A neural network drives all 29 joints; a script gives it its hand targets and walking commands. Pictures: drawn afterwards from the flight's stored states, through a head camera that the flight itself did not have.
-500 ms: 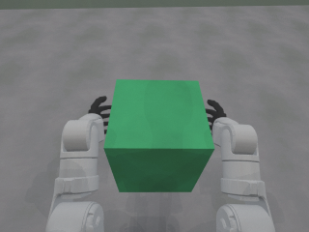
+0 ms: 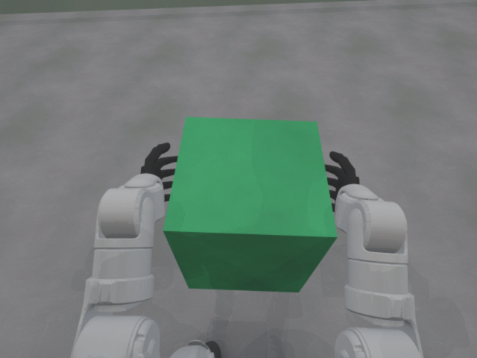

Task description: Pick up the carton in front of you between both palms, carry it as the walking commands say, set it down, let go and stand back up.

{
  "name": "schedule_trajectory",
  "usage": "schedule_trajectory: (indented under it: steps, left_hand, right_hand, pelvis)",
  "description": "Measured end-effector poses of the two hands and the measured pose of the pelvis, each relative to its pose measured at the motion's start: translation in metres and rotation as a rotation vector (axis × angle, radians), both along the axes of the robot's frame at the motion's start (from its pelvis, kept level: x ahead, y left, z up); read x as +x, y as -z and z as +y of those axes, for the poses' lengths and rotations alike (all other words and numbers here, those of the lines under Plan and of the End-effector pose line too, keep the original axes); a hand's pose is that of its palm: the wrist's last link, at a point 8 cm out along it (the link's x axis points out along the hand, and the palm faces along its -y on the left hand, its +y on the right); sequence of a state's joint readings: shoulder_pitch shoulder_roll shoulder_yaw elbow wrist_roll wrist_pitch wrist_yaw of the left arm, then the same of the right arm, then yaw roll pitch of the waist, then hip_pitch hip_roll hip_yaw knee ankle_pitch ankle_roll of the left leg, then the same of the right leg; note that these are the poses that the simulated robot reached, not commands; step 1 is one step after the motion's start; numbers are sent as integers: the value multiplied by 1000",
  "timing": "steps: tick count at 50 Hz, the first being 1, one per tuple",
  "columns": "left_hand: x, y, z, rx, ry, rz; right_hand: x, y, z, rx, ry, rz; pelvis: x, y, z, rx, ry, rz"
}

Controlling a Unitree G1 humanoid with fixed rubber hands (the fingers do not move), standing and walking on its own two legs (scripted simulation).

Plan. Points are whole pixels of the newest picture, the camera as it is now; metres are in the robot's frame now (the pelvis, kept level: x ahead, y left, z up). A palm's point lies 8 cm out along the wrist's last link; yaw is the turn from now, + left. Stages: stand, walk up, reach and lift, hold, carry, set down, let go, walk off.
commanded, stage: carry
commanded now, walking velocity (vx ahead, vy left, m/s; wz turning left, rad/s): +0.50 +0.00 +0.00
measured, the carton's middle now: (247, 212) +0.36 +0.01 +0.05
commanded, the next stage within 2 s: none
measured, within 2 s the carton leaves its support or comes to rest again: neither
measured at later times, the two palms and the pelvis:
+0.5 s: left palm (192, 100) +0.60 +0.13 +0.11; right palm (333, 104) +0.60 -0.17 +0.11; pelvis +0.32 -0.02 +0.01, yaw -1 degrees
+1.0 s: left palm (205, 40) +0.89 +0.14 +0.11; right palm (314, 42) +0.89 -0.16 +0.11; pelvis +0.63 -0.01 +0.00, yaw +0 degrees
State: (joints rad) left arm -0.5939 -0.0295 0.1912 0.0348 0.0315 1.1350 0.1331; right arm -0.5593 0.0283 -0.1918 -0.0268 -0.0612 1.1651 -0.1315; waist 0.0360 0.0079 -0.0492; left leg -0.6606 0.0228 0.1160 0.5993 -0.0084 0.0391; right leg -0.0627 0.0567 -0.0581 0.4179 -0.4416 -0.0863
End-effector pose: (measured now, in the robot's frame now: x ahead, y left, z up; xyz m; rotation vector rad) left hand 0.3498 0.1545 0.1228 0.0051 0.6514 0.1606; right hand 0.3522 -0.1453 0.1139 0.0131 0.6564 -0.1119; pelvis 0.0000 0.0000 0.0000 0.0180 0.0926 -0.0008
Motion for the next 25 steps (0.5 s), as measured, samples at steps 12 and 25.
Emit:
schedule_trajectory:
  steps: [12,25]
  left_hand:
    - [141,16,1,-29,71,136]
    - [251,16,-21,-98,-40,14]
  right_hand:
    - [118,6,2,-28,78,137]
    - [247,5,-22,41,80,16]
  pelvis:
    - [142,-16,22,-35,34,-13]
    - [317,-10,-16,-30,15,-16]
